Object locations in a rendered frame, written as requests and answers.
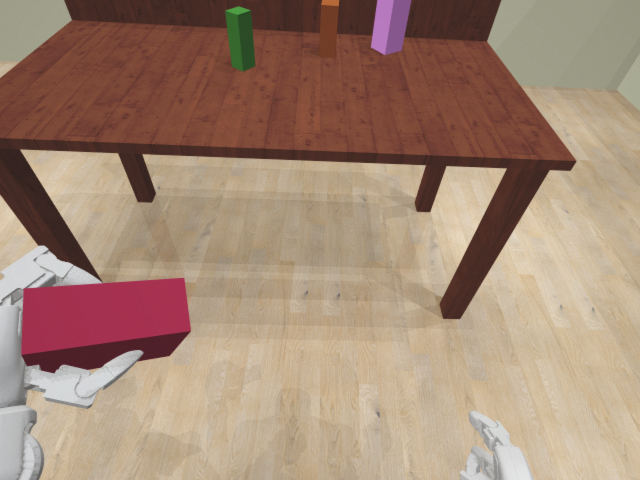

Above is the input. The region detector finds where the sponge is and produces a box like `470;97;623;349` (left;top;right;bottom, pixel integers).
21;278;191;373

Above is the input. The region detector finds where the robot left forearm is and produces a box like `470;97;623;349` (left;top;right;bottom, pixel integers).
0;405;44;480

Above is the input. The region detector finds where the table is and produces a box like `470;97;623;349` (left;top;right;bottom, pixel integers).
0;0;577;319

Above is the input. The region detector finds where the right robot hand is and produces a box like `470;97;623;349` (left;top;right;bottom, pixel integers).
460;411;534;480

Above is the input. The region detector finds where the left robot hand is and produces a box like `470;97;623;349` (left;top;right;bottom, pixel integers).
0;246;144;409

